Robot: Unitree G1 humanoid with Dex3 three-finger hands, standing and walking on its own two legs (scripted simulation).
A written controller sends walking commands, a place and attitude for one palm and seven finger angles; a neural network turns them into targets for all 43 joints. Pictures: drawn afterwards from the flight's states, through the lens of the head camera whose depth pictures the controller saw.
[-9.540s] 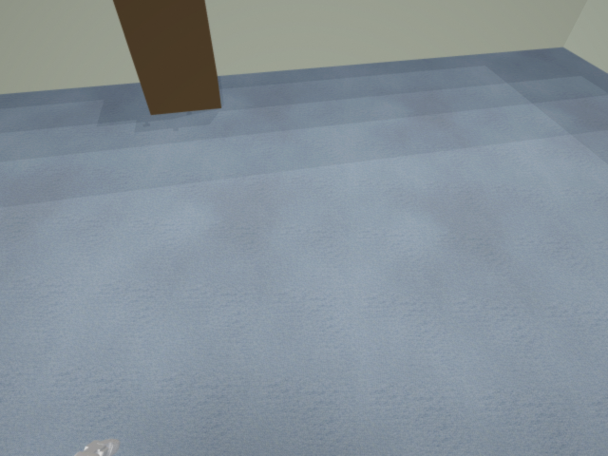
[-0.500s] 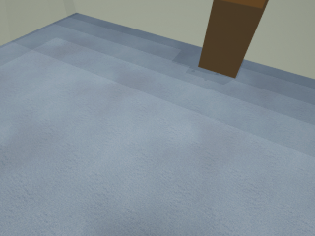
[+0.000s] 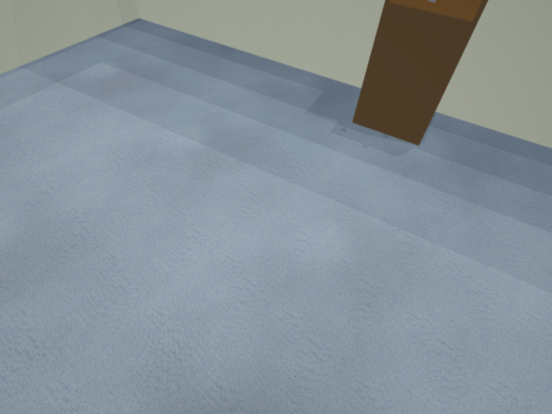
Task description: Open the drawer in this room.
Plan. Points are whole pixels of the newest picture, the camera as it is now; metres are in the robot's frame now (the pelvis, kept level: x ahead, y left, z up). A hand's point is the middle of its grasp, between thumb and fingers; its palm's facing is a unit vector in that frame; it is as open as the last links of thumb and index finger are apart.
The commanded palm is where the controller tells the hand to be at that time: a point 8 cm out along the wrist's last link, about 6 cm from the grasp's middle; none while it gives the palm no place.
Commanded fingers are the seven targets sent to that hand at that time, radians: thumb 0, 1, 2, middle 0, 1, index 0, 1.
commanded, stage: turn or walk to find it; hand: left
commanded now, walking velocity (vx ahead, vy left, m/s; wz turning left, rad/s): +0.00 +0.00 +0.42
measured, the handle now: out of the picture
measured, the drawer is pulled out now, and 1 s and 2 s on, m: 0.00 0.00 0.00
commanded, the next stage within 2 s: stand and wait in 0.38 s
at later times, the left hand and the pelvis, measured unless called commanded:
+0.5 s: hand out of the picture +0.05 +0.17 -0.15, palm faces +0.22 -0.94 -0.27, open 7.4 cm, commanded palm none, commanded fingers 0.00 0.90 0.90 -0.20 -0.30 -0.20 -0.30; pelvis +0.03 -0.04 +0.01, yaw +13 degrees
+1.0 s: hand out of the picture -0.01 +0.23 -0.16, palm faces +0.40 -0.88 -0.26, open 7.4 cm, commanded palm none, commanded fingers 0.00 0.90 0.90 -0.20 -0.30 -0.20 -0.30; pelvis +0.02 +0.01 +0.02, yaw +21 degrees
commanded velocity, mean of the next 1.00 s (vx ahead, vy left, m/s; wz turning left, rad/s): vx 0.00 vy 0.00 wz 0.32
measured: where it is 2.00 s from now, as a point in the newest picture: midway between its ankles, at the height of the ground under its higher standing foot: outside the picture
